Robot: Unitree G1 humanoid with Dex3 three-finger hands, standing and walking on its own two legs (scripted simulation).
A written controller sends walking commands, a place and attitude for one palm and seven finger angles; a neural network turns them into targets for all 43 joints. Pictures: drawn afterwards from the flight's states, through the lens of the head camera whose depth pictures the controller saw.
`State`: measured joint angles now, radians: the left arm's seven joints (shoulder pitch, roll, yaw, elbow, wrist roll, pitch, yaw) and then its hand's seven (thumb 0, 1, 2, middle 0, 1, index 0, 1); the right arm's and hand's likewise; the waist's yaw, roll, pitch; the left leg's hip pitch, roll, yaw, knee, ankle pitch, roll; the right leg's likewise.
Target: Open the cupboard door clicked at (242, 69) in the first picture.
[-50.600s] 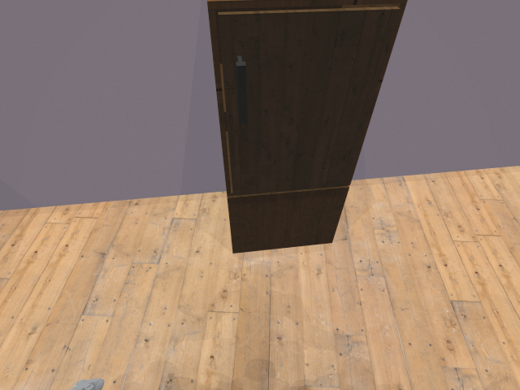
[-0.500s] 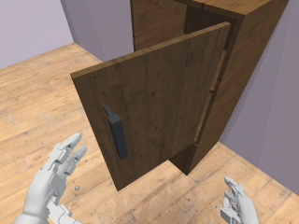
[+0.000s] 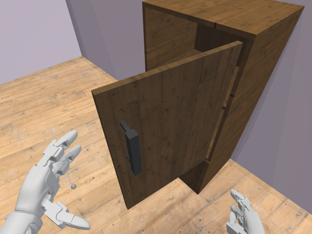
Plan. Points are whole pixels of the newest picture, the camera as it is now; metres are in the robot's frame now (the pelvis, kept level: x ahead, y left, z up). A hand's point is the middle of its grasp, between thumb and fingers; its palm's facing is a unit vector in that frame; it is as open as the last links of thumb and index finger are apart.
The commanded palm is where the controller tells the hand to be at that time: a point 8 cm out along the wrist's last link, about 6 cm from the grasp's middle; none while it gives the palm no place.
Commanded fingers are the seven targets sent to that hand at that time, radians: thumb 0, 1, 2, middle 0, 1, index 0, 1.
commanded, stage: draw the hand back to the body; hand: left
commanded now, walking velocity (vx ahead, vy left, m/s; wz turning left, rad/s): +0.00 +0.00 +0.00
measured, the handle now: (130, 148) +0.30 +0.10 +0.09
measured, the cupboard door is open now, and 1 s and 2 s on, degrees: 79 79 79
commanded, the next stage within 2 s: step back with the hand held close in 1.04 s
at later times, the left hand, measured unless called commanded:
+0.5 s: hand (52, 156) +0.22 +0.24 +0.16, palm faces +0.37 -0.84 -0.40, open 11.0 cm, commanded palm +0.17 +0.28 +0.18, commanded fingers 0.00 0.65 0.80 -0.19 -0.30 -0.19 -0.30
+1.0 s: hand (49, 153) +0.21 +0.23 +0.18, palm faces +0.42 -0.82 -0.39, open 7.5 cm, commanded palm +0.16 +0.27 +0.19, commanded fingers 0.00 0.90 0.90 -0.20 -0.30 -0.20 -0.30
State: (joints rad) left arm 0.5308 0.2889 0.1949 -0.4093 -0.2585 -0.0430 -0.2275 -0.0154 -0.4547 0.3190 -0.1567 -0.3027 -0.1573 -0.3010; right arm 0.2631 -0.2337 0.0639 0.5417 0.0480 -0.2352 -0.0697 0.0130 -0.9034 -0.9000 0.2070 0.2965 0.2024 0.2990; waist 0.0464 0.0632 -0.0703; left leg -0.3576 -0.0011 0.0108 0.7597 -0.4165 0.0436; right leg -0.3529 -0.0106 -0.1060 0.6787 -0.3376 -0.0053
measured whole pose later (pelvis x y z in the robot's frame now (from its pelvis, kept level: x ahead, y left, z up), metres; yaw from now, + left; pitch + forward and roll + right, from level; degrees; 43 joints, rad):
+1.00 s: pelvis +0.02 -0.02 +0.03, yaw -2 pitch -5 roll -1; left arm 0.46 0.33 0.31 -0.37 -0.06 -0.07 0.11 0.01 0.88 0.89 -0.21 -0.30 -0.21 -0.30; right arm 0.19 -0.23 0.01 0.65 0.00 -0.10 -0.06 0.01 -0.91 -0.90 0.21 0.30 0.20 0.30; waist 0.07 0.07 0.03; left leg -0.04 0.01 0.05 0.41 -0.28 0.02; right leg -0.07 0.02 -0.07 0.37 -0.21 -0.03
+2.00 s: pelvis -0.09 +0.02 +0.00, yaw -1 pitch -2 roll -1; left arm 0.49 0.40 0.46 -0.52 0.01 -0.23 0.15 0.01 0.89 0.90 -0.21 -0.30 -0.22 -0.30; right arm 0.25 -0.20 0.00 0.56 0.00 -0.08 -0.07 0.01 -0.90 -0.90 0.21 0.30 0.20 0.30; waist -0.02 0.00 0.07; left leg -0.42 -0.02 0.08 0.70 -0.25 0.09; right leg -0.43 0.01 0.01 0.69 -0.23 0.02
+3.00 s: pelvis -0.34 +0.02 +0.02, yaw -6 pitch +2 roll +0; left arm 0.56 0.42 0.40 -0.50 -0.04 -0.15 0.16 0.01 0.88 0.90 -0.22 -0.30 -0.22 -0.30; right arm 0.25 -0.25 0.00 0.63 0.01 -0.08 -0.08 0.01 -0.91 -0.90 0.21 0.30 0.20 0.30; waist -0.02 -0.04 -0.03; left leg -0.30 -0.01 0.06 0.60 -0.29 0.01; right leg -0.18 0.02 -0.03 0.46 -0.31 -0.03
